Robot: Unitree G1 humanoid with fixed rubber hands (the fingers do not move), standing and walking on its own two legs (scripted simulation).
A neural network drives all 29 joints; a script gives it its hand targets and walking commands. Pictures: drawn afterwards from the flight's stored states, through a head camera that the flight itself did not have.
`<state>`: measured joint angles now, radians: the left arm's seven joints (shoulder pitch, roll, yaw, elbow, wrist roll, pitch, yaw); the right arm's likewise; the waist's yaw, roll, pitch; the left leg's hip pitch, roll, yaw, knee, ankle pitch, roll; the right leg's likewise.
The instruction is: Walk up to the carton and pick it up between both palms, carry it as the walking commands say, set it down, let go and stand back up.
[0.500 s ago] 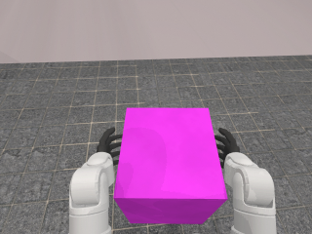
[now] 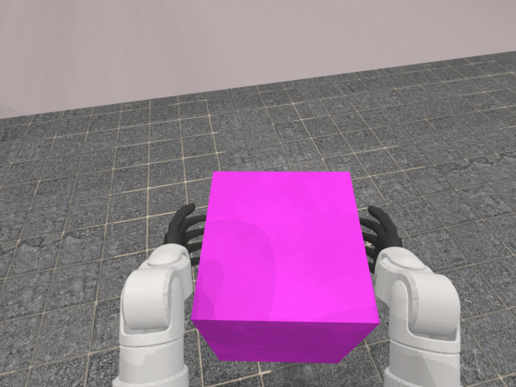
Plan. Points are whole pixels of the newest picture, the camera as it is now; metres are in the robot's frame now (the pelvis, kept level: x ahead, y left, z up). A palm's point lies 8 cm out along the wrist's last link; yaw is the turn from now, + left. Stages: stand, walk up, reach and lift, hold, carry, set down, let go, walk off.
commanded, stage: carry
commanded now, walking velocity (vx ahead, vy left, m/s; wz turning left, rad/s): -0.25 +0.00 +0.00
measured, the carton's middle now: (279, 273) +0.29 -0.02 +0.02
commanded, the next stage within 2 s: none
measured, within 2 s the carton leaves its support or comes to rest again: neither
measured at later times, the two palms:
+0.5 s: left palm out of the picture +0.06 +0.11 +0.09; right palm out of the picture +0.04 -0.18 +0.07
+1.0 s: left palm out of the picture -0.16 +0.19 +0.08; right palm out of the picture -0.13 -0.10 +0.09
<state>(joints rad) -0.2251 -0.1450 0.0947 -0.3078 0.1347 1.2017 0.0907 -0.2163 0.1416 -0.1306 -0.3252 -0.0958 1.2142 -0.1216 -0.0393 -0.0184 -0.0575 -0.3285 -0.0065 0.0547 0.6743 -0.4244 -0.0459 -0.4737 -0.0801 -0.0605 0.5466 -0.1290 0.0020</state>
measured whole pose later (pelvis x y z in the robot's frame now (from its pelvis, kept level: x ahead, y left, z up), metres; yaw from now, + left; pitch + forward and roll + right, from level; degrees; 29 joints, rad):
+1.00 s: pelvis -0.42 +0.02 +0.01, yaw +0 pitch +3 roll -2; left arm -0.18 -0.14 0.10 -0.35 0.10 1.22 0.12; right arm -0.19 0.14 -0.09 -0.31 -0.12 1.21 -0.10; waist 0.06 -0.02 -0.04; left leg -0.40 0.04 0.04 0.52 -0.18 0.02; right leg -0.51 -0.01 -0.04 1.01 -0.45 0.07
